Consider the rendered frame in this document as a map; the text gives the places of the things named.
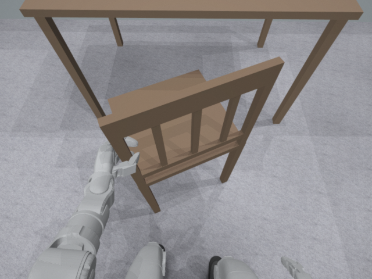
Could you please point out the left robot forearm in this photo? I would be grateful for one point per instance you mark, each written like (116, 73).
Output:
(88, 221)

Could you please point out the table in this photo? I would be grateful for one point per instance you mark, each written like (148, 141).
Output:
(337, 11)

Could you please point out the left robot hand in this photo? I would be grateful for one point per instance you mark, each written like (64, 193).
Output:
(106, 158)

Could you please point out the right robot shin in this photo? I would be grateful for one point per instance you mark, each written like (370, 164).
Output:
(225, 257)

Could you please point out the robot left upper arm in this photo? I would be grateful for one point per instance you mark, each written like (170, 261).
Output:
(58, 263)

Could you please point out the left robot thigh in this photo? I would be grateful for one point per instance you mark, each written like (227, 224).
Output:
(150, 263)

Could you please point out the right robot hand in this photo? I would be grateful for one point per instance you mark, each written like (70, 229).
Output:
(295, 269)

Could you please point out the chair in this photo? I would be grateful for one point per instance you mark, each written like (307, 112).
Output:
(180, 123)

